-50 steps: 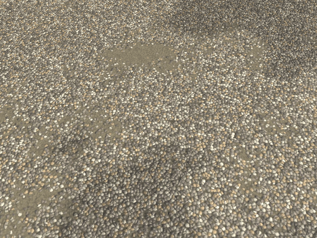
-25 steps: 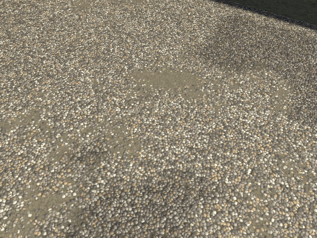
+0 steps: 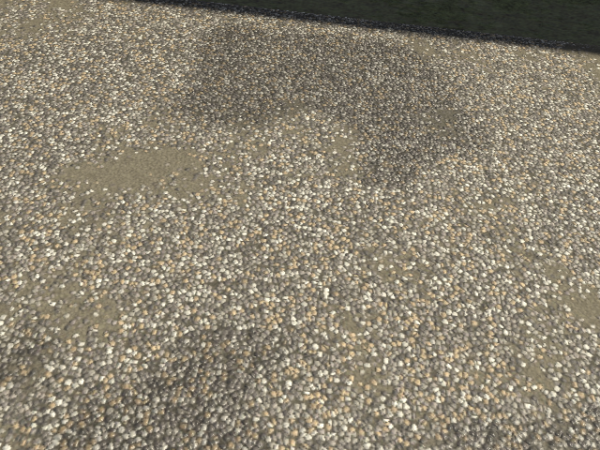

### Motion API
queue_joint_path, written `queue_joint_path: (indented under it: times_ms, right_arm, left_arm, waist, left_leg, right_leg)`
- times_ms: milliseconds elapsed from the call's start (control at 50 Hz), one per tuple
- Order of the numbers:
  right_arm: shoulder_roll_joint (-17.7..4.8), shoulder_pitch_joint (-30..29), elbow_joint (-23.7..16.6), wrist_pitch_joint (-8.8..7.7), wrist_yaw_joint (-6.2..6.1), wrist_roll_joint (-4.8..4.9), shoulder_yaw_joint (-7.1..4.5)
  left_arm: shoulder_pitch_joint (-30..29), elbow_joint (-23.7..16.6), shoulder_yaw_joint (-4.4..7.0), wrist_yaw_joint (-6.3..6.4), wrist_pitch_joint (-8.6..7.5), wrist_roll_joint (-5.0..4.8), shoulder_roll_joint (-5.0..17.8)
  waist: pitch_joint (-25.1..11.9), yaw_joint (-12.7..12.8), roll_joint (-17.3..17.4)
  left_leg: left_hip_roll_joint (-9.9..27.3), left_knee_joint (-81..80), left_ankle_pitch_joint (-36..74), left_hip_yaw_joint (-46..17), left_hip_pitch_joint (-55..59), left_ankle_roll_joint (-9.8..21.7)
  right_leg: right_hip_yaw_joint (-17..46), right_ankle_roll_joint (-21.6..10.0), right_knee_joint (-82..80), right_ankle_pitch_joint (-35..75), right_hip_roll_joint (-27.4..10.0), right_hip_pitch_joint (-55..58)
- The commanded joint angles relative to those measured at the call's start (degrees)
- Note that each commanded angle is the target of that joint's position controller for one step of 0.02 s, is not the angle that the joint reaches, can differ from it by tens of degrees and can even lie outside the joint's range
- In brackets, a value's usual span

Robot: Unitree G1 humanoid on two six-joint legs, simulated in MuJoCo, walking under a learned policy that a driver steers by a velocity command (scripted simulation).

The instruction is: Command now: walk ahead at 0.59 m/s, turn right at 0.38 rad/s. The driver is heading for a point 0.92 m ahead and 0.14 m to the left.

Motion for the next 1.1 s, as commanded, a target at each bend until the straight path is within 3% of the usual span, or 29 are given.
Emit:
queue_joint_path:
  times_ms: [20, 140, 180, 220, 260, 280, 300, 320, 340, 380, 420, 540, 600, 640, 680, 700, 720, 740, 760, 780, 800, 820, 840, 880, 900, 940, 980, 1040, 1100]
  right_arm:
    - [-7.7, 0.33, -2.23, -2.72, 0.59, 0.51, -2.17]
    - [-8.99, 4.75, 0.69, -3.39, 1.0, 1.52, -2.86]
    - [-9.73, 5.23, 1.22, -3.21, 1.34, 1.17, -3.17]
    - [-10.91, 4.26, 1.6, -2.58, 1.56, 1.19, -3.75]
    - [-9.93, 2.1, 1.72, -1.99, 1.67, 1.8, -3.76]
    - [-7.46, 0.42, 1.19, -2.45, 1.85, 1.69, -3.05]
    - [-1.76, -3.16, -1.45, -3.21, 1.88, 1.46, -1.45]
    - [-0.49, -4.13, -4.17, -3.59, 1.55, 3.56, -1.15]
    - [-3.46, -4.99, -3.0, -2.84, 1.53, 2.62, -1.68]
    - [-4.04, -2.78, -0.22, -1.89, 3.07, 1.71, -2.12]
    - [-3.53, -3.47, 0.42, -0.34, 4.47, 0.32, -2.18]
    - [-1.95, -14.86, -3.35, 0.79, 6.03, 0.76, -1.14]
    - [-1.15, -21.05, -5.97, 0.88, 6.78, 0.49, 0.05]
    - [-1.13, -22.07, -6.47, 1.06, 6.74, 0.83, 0.59]
    - [-3.25, -16.41, -4.99, 1.37, 6.06, 1.09, 0.15]
    - [-5.56, -8.02, -2.79, 1.43, 5.48, 1.17, -0.76]
    - [-8.45, 3.62, 0.62, 1.34, 4.66, 1.18, -2.23]
    - [-11.28, 13.99, 4.39, 0.83, 3.44, 1.1, -4.1]
    - [-13.36, 8.69, 4.83, 1.45, 2.01, 2.47, -5.55]
    - [-19.41, 3.99, 1.64, 1.63, 2.2, -0.27, -5.87]
    - [-16.04, 6.47, 1.27, 1.72, 1.39, 0.17, -5.88]
    - [-12.34, 5.27, 3.14, 1.14, 0.73, 0.27, -4.96]
    - [-9.43, 2.47, 3.64, 0.17, 0.56, -0.07, -4.03]
    - [-6.12, -1.0, 3.32, -2.36, 0.17, 0.21, -2.25]
    - [-5.61, -0.58, 4.13, -3.53, 0.49, 0.64, -1.82]
    - [-6.46, 1.75, 5.68, -5.14, 1.48, 0.86, -2.05]
    - [-5.28, 2.78, 6.68, -5.98, 2.04, 1.15, -1.51]
    - [-4.99, 5.0, 8.09, -6.98, 1.39, 1.93, -0.68]
    - [-7.21, 2.81, 7.17, -6.95, -0.79, 2.26, -1.1]
  left_arm:
    - [-2.82, -3.31, 0.35, -0.58, -1.2, 0.14, 3.04]
    - [-10.46, -5.37, -1.02, -0.95, -2.49, 0.22, 2.37]
    - [-13.13, -6.32, -1.81, -1.03, -3.38, -0.57, 1.35]
    - [-12.13, -6.37, -2.08, -0.51, -4.06, -1.09, 1.39]
    - [-2.99, -3.61, -1.84, 1.2, -5.48, -1.04, 1.83]
    - [6.89, -0.64, -0.88, 2.49, -6.52, -0.34, 4.37]
    - [18.02, 0.28, 0.2, 3.53, -7.06, 1.28, 9.93]
    - [16.91, 0.09, 1.33, 4.2, -6.89, 1.77, 14.96]
    - [12.3, -0.8, 0.31, 4.3, -6.94, 1.45, 10.2]
    - [5.61, -1.57, -1.67, 3.84, -7.26, 0.6, 3.5]
    - [6.0, -0.35, -2.25, 4.13, -7.81, -0.25, 1.81]
    - [11.3, 5.03, -2.79, 3.34, -9.74, -0.4, -0.46]
    - [13.54, 7.42, -2.83, 4.2, -9.71, -0.38, 0.54]
    - [13.46, 7.92, -2.65, 4.92, -9.49, -0.33, 2.83]
    - [13.39, 7.98, -1.65, 6.29, -8.41, -0.11, 7.08]
    - [11.09, 7.34, -1.01, 6.71, -7.41, 0.34, 9.02]
    - [7.83, 6.05, -0.43, 6.66, -6.49, 0.7, 10.55]
    - [5.65, 5.02, -0.3, 5.91, -5.92, 0.6, 10.29]
    - [3.69, 4.17, -1.71, 4.48, -6.59, 0.81, 3.43]
    - [9.14, -3.0, -3.22, 3.98, -8.17, -0.88, 0.39]
    - [2.66, -3.66, -3.27, 4.0, -9.73, -0.61, 3.54]
    - [3.45, -2.86, -3.47, 3.87, -10.17, -1.01, 3.78]
    - [3.74, -1.81, -3.65, 3.85, -9.54, -0.63, 3.19]
    - [7.05, 0.76, -4.45, 2.98, -6.58, 0.63, 1.23]
    - [6.61, 1.04, -4.53, 2.39, -5.38, 0.42, 0.66]
    - [0.29, -0.49, -4.78, 1.56, -4.57, -0.51, 0.06]
    - [-4.23, -1.7, -5.2, 1.2, -5.18, -1.35, -1.28]
    - [-6.82, -1.08, -5.9, 0.35, -6.47, -1.88, -3.78]
    - [0.1, 2.73, -4.5, 0.09, -6.79, -0.81, -0.08]
  waist:
    - [4.34, -0.18, 7.91]
    - [5.14, -2.29, 10.61]
    - [6.2, -3.09, 11.64]
    - [7.7, -2.04, 11.01]
    - [6.19, 3.23, 5.95]
    - [0.41, 7.97, 1.14]
    - [-6.86, 13.51, -10.74]
    - [-5.71, 11.4, -16.33]
    - [-1.21, 8.54, -7.17]
    - [1.33, 3.94, -3.9]
    - [3.36, 2.91, -5.61]
    - [10.08, 2.42, -3.13]
    - [11.82, 2.38, -1.79]
    - [10.13, 1.12, -2.07]
    - [4.93, -3.17, -5.39]
    - [0.48, -7.92, -6.62]
    - [-4.67, -13.21, -6.92]
    - [-8.49, -17.03, -3.26]
    - [-3.62, -11.38, 11.16]
    - [-12.49, -3.04, 15.66]
    - [-12.5, -7.53, 3.62]
    - [-1.93, -3.67, -1.51]
    - [2.69, -0.15, -4.87]
    - [5.55, 3.95, -4.91]
    - [6.86, 4.62, -3.88]
    - [10.15, 2.79, -1.58]
    - [12.16, 1.46, -0.31]
    - [8.31, -0.73, 2.07]
    - [1.64, 2.22, 6.38]
  left_leg:
    - [12.75, -13.85, -21.63, -16.39, 4.34, 4.76]
    - [13.87, -15.01, -18.94, -14.7, 3.37, 7.38]
    - [13.04, -14.78, -17.85, -14.5, -1.55, 7.93]
    - [13.16, -13.25, -17.4, -15.24, -6.24, 9.18]
    - [11.13, -5.57, -13.54, -14.38, -13.48, 8.79]
    - [6.47, 7.06, -9.83, -10.97, -21.39, 7.44]
    - [0.23, 29.43, -14.73, -4.51, -29.64, 5.68]
    - [-3.92, 42.72, -13.89, -4.24, -43.26, 5.23]
    - [0.56, 49.43, -8.61, -7.99, -44.68, 5.39]
    - [3.93, 49.42, -1.67, -6.22, -40.5, 3.31]
    - [5.67, 51.93, 1.23, -3.68, -39.9, 1.84]
    - [4.96, 47.85, 11.47, 0.45, -43.24, 2.01]
    - [4.21, 36.01, 12.1, 6.97, -39.06, 4.33]
    - [0.11, 28.27, 11.12, 12.41, -28.6, 6.87]
    - [-3.57, 25.9, 7.57, 13.89, -19.63, 8.62]
    - [-5.09, 25.86, 3.95, 12.89, -11.4, 9.85]
    - [-5.94, 24.8, -0.16, 10.26, 0.65, 11.64]
    - [-5.69, 17.01, -0.64, 4.98, 15.88, 13.65]
    - [0.54, 14.57, -2.89, -6.37, 23.76, 14.35]
    - [14.62, 7.36, -1.28, -38.12, 37.48, 25.93]
    - [16.65, -3.27, -9.75, -43.77, 34.4, 25.03]
    - [16.44, -6.94, -11.07, -39.14, 22.71, 21.83]
    - [14.45, -7.4, -8.36, -32.78, 12.62, 18.67]
    - [10.06, -9.53, -2.87, -22.61, -1.33, 15.2]
    - [8.52, -10.99, -0.47, -18.34, -5.34, 13.8]
    - [4.81, -13.9, 11.48, -9.16, -6.41, 9.34]
    - [2.05, -12.79, 38.2, -0.18, -6.3, 5.25]
    - [1.88, -11.03, 53.46, 6.45, -0.08, 0.64]
    - [3.66, 0.6, 65.67, 9.67, 9.09, -3.09]
  right_leg:
    - [2.09, 0.78, 0.63, 4.3, -1.08, -11.42]
    - [-4.7, 2.87, -17.42, 3.98, -5.55, -5.92]
    - [-6.77, 2.3, -25.39, -0.19, -5.55, 2.19]
    - [-8.1, 0.73, -31.26, -4.39, -4.31, 10.3]
    - [-8.63, -0.58, -38.6, 1.34, -3.46, 26.28]
    - [-5.21, -0.89, -37.74, -0.58, -6.16, 41.95]
    - [11.72, -1.11, -43.55, -22.12, -21.48, 51.85]
    - [33.2, -4.28, -51.97, -35.94, -30.14, 50.22]
    - [30.07, -4.87, -50.78, -33.68, -29.46, 44.95]
    - [14.0, -2.44, -50.99, -19.03, -22.81, 37.39]
    - [4.44, -1.5, -53.08, -9.45, -19.54, 33.88]
    - [-12.64, -0.61, -56.74, 16.19, -16.71, 31.32]
    - [-18.97, 0.69, -57.1, 30.94, -15.83, 33.14]
    - [-22.56, 1.75, -53.41, 56.88, -15.54, 33.67]
    - [-22.65, 1.92, -43.05, 79.96, -18.04, 38.3]
    - [-21.9, 1.34, -32.5, 85.59, -19.49, 38.31]
    - [-20.27, 0.0, -18.32, 85.04, -20.55, 34.35]
    - [-19.74, -1.16, 1.71, 66.37, -17.87, 24.87]
    - [-17.86, -0.83, 23.17, -2.23, -5.45, 4.83]
    - [-7.29, 0.99, 37.38, -13.75, -2.4, -15.36]
    - [-1.51, 0.25, 34.47, -7.84, -4.87, -19.32]
    - [-1.88, -0.29, 27.51, -4.61, -8.22, -18.19]
    - [-2.49, -0.48, 22.19, -3.79, -10.96, -13.79]
    - [-2.26, -0.15, 17.08, -3.43, -13.58, -5.07]
    - [-2.72, 0.03, 13.83, -3.34, -14.49, -3.55]
    - [-5.37, -0.88, 5.65, 3.25, -14.4, -6.01]
    - [-8.05, -1.89, -6.24, 11.69, -11.97, -4.03]
    - [-14.56, -4.03, -22.97, 28.65, -5.89, 3.67]
    - [-17.29, -4.99, -28.85, 32.42, 0.51, 12.31]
